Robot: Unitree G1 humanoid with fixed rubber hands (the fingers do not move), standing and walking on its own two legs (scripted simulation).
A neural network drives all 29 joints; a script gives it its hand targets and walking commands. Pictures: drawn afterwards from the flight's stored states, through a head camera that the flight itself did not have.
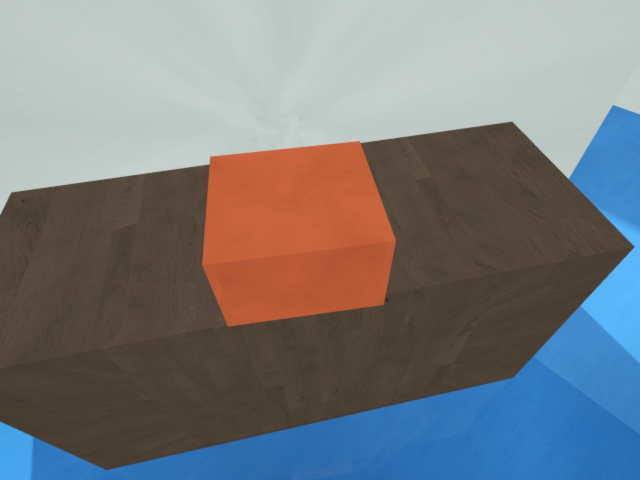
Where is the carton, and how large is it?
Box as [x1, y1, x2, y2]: [202, 141, 395, 326]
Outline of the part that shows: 359,141 210,157 202,265 228,326 383,304 395,239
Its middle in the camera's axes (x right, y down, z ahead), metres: -0.04 -0.01 +0.67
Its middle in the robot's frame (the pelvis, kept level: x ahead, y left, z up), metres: +0.51 +0.06 -0.02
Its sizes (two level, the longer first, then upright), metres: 0.269 0.243 0.171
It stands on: a pedestal, 0.66 m high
